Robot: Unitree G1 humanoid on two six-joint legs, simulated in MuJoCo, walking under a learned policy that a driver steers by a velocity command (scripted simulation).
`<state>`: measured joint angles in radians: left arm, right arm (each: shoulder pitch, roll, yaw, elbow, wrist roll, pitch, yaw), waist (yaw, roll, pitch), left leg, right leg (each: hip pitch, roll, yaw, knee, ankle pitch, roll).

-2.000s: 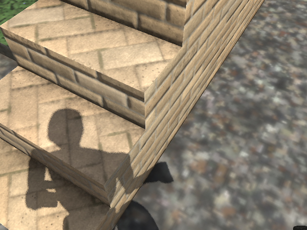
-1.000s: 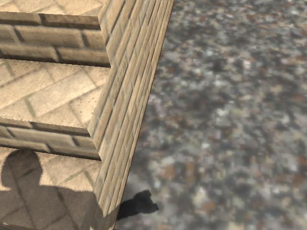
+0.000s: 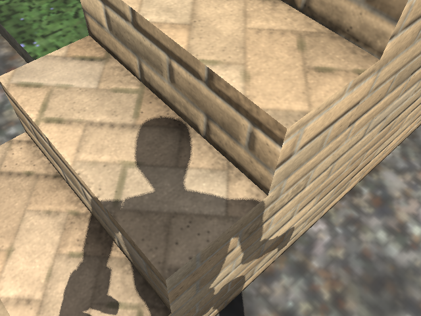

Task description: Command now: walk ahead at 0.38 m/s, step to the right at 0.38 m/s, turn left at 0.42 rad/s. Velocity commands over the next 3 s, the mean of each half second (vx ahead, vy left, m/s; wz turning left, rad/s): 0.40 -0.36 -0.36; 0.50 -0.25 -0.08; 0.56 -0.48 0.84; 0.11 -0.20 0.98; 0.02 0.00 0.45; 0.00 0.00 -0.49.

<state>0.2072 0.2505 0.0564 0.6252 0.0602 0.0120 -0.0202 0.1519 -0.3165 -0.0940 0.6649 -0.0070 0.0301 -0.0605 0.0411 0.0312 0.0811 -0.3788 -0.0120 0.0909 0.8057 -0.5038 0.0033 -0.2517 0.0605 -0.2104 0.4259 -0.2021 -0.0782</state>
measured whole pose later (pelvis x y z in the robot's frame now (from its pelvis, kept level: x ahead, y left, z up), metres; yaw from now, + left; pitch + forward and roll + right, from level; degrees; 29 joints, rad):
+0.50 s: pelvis +0.02 -0.19 +0.00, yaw -13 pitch +0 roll +0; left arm 0.22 0.31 0.06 0.65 -0.03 0.05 -0.07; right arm 0.24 -0.35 -0.09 0.77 0.01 0.01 -0.09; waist 0.04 -0.02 0.05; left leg -0.11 0.25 0.25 0.48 -0.31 -0.12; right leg -0.33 -0.11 -0.03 0.65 -0.31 0.02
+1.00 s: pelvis +0.17 -0.39 -0.02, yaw -15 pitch +0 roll +0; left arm 0.30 0.28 0.04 0.73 0.06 -0.01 -0.05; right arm 0.20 -0.32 -0.06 0.77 0.01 -0.01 -0.07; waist 0.01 -0.04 0.03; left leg -0.44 -0.06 0.09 0.62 -0.20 0.10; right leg -0.07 0.16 -0.07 0.70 -0.41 -0.09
